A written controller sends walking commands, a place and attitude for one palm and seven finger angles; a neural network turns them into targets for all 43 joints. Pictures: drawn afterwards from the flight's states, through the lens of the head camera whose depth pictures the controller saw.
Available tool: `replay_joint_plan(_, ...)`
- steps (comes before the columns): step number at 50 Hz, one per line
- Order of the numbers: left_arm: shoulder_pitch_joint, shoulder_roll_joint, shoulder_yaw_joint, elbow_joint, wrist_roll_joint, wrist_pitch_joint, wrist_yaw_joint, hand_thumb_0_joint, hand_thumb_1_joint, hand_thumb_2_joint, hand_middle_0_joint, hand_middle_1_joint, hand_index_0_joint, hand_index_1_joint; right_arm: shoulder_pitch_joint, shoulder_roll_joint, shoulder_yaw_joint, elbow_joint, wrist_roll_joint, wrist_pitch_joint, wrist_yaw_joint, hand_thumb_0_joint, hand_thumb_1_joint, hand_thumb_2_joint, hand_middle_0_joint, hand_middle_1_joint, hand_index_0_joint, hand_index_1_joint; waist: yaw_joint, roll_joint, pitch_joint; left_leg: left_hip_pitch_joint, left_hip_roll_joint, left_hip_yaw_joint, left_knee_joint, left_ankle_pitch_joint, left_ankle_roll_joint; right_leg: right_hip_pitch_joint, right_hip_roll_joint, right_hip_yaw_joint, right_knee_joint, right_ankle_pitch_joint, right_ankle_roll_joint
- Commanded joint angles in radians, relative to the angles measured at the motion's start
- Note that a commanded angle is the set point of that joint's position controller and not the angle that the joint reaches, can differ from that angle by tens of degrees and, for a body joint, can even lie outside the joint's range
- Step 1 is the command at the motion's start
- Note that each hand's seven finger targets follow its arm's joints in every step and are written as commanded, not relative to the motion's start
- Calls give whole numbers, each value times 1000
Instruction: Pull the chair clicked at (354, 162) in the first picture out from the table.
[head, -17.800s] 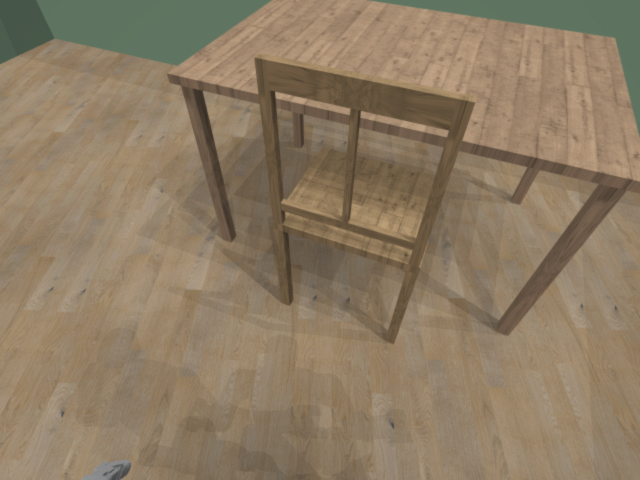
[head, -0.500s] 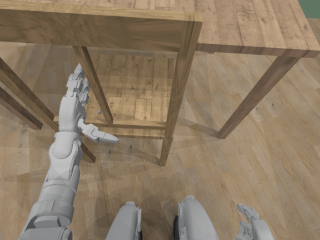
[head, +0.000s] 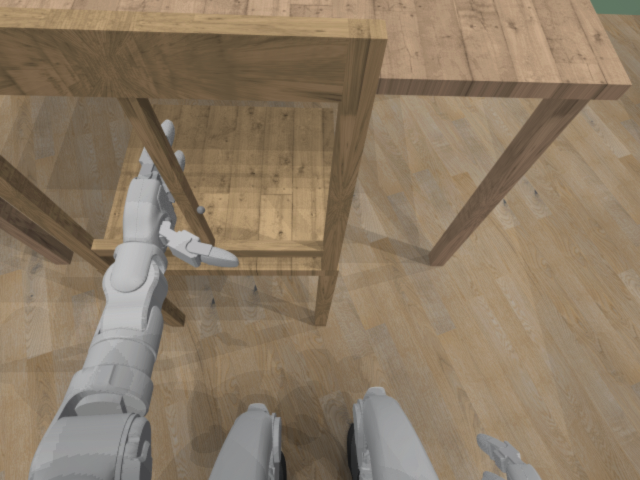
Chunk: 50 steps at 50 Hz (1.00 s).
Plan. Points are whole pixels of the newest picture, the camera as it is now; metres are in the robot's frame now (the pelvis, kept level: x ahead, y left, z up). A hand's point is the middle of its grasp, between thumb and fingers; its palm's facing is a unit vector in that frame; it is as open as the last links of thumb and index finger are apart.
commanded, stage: push the fingers through the gap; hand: left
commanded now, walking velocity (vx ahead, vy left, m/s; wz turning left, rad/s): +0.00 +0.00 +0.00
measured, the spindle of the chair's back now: (181, 190) +0.46 +0.16 +0.03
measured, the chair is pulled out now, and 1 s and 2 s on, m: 0.00 0.00 0.05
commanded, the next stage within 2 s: hook a spindle and tug to test in 0.20 s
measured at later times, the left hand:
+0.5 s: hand (204, 209) +0.44 +0.13 +0.02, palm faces -0.01 -1.00 -0.04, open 16.5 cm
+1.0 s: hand (203, 210) +0.44 +0.13 +0.02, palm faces -0.02 -1.00 -0.03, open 8.8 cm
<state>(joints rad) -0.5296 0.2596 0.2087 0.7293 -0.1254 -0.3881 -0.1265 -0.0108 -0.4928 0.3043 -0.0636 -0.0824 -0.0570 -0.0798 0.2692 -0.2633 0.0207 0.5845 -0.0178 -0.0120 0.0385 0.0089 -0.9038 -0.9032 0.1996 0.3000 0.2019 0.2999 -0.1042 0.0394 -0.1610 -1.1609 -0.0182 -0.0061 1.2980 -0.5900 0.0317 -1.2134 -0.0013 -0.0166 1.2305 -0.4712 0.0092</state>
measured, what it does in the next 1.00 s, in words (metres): stands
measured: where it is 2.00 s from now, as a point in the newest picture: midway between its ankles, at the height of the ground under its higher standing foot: outside the picture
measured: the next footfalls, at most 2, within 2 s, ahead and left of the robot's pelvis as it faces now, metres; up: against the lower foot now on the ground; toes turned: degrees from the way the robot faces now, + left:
none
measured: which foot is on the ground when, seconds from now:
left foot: down 0.00-1.00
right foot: down 0.00-1.00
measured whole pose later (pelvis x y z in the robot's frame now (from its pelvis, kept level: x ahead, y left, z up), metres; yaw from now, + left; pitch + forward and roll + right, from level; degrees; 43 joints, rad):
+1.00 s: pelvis +0.00 +0.00 +0.00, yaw +0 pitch +26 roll -2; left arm -0.53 0.24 0.20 0.75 -0.11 -0.45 -0.09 0.00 0.16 0.58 -0.48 -1.36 -0.46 -1.36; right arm 0.26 -0.26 0.02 0.59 -0.03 -0.02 0.04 0.01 -0.90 -0.90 0.20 0.30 0.20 0.30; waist -0.10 0.03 -0.16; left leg -1.15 -0.02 -0.01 1.29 -0.59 0.03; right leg -1.20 0.00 -0.02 1.23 -0.47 0.01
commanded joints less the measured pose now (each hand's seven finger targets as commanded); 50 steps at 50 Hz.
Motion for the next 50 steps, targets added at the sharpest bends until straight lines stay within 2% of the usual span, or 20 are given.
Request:
replay_joint_plan(1, -312, 147, 36, -291, -17, -104, 14, 0, -500, 300, -60, -80, -60, -80, 69, -153, -67, -105, 6, -32, -14, 0, -900, -900, 200, 300, 200, 300, -4, 4, -515, 292, 13, -34, -170, 416, -26, 371, 12, -8, -131, 291, -44)
replay_joint_plan(3, -333, 154, 40, -282, -2, -134, 37, 0, -500, 300, -60, -80, -60, -80, 68, -148, -63, -90, 2, -38, -16, 0, -900, -900, 200, 300, 200, 300, -11, 4, -473, 265, 11, -35, -167, 381, -24, 357, 12, -4, -129, 267, -43)
replay_joint_plan(4, -340, 158, 44, -285, 8, -148, 46, 0, -500, 300, -60, -80, -60, -80, 67, -148, -64, -83, -1, -41, -16, 0, -900, -900, 200, 300, 200, 300, -10, 8, -471, 269, 12, -37, -164, 378, -25, 347, 11, -6, -123, 258, -43)
replay_joint_plan(5, -352, 155, 31, -302, 19, -160, 52, 0, -500, 300, -60, -80, -60, -80, 64, -147, -65, -84, -4, -43, -16, 0, -900, -900, 200, 300, 200, 300, -9, 49, -479, 282, 10, -31, -158, 385, -25, 335, 10, -2, -119, 258, -46)
replay_joint_plan(6, -341, 155, 35, -271, 28, -163, 57, 0, -500, 300, -60, -80, -60, -80, 68, -147, -64, -77, -5, -43, -14, 0, -900, -900, 200, 300, 200, 300, -9, 38, -473, 290, 12, -38, -162, 387, -29, 325, 10, -9, -117, 251, -47)
replay_joint_plan(9, -331, 116, 4, -172, 37, -148, 44, 0, -500, 300, -60, -80, -60, -80, 64, -151, -63, -68, -5, -41, -11, 0, -900, -900, 200, 300, 200, 300, -22, 33, -429, 254, 8, -34, -163, 323, -26, 302, 9, -9, -129, 200, -48)
replay_joint_plan(12, -327, 84, -22, -124, 34, -118, 20, 0, -500, 300, -60, -80, -60, -80, 63, -154, -66, -76, 1, -34, -11, 0, -900, -900, 200, 300, 200, 300, -25, 16, -440, 253, 6, -33, -166, 322, -22, 310, 9, -12, -132, 206, -49)
replay_joint_plan(15, -344, 110, 3, -142, 17, -106, 10, 0, -500, 300, -60, -80, -60, -80, 60, -157, -65, -90, 3, -31, -14, 0, -900, -900, 200, 300, 200, 300, -14, 32, -477, 252, 2, -30, -165, 338, -21, 337, 9, -8, -130, 228, -51)
replay_joint_plan(16, -350, 136, 28, -152, 15, -109, 13, 0, -500, 300, -78, -135, -78, -135, 60, -157, -64, -90, 3, -29, -16, 0, -900, -900, 200, 300, 200, 300, -8, 19, -495, 253, 3, -30, -162, 348, -22, 348, 8, -5, -125, 239, -49)
replay_joint_plan(18, -363, 106, 3, -147, 16, -113, 18, 0, -500, 300, -113, -244, -113, -244, 59, -150, -63, -90, 2, -29, -15, 0, -900, -900, 200, 300, 200, 300, -23, -10, -483, 236, 2, -24, -155, 339, -15, 353, 9, -1, -132, 243, -43)
replay_joint_plan(22, -413, 154, 40, -162, 20, -139, 27, 0, -500, 300, -183, -464, -183, -464, 60, -150, -61, -83, -1, -35, -19, 0, -900, -900, 200, 300, 200, 300, -20, 0, -494, 213, -2, -20, -143, 312, -12, 361, 9, 9, -128, 230, -43)
replay_joint_plan(23, -415, 150, 34, -145, 23, -142, 26, 0, -500, 300, -201, -518, -201, -518, 60, -150, -59, -81, -2, -36, -19, 0, -900, -900, 200, 300, 200, 300, -26, -12, -488, 201, -3, -20, -141, 308, -11, 365, 8, 11, -129, 231, -43)
replay_joint_plan(26, -430, 141, 22, -172, 27, -150, 20, 0, -500, 300, -254, -683, -254, -683, 63, -150, -62, -79, -5, -40, -18, 0, -900, -900, 200, 300, 200, 300, -23, 43, -536, 248, -1, -25, -136, 354, -16, 347, 7, 6, -112, 257, -46)
replay_joint_plan(27, -392, 149, 31, -151, 29, -144, 17, 0, -500, 300, -271, -738, -271, -738, 66, -152, -63, -77, -4, -38, -16, 0, -900, -900, 200, 300, 200, 300, -12, 43, -529, 253, 1, -26, -142, 359, -21, 348, 8, 3, -113, 256, -48)
replay_joint_plan(30, -368, 125, 15, -150, 21, -126, 13, 0, -500, 300, -324, -902, -324, -902, 66, -155, -65, -89, -2, -35, -13, 0, -900, -900, 200, 300, 200, 300, -19, 25, -526, 261, 3, -27, -146, 373, -18, 346, 10, -3, -117, 265, -48)
replay_joint_plan(34, -384, 115, 6, -151, 14, -114, 15, 0, -276, 396, -394, -1121, -394, -1121, 70, -154, -65, -83, 2, -30, -14, 0, -900, -900, 200, 300, 200, 300, -30, -9, -493, 241, 5, -27, -154, 347, -16, 352, 10, -2, -132, 252, -43)
replay_joint_plan(36, -412, 108, -5, -185, 16, -124, 20, 0, -164, 444, -430, -1231, -430, -1231, 69, -154, -65, -83, 1, -33, -14, 0, -900, -900, 200, 300, 200, 300, -28, 32, -507, 273, 6, -35, -157, 356, -20, 325, 9, -8, -124, 241, -46)
replay_joint_plan(39, -345, 115, 10, -182, 17, -129, 29, 0, 4, 516, -482, -1395, -482, -1395, 75, -154, -67, -85, -1, -33, -11, 0, -900, -900, 200, 300, 200, 300, -12, 2, -516, 271, 7, -31, -160, 378, -21, 356, 11, -5, -127, 264, -46)
replay_joint_plan(40, -354, 103, -7, -193, 19, -133, 29, 0, 60, 540, -500, -1450, -500, -1450, 74, -153, -67, -90, -2, -35, -9, 0, -900, -900, 200, 300, 200, 300, -15, 21, -520, 281, 6, -35, -162, 392, -22, 351, 13, -9, -122, 271, -48)
replay_joint_plan(50, -322, 94, -13, -193, 23, -138, 32, 0, 620, 780, -500, -1450, -500, -1450, 66, -152, -67, -86, -1, -33, -7, 0, -900, -900, 200, 300, 200, 300, -14, 18, -473, 280, 9, -40, -169, 374, -25, 326, 12, -15, -124, 244, -51)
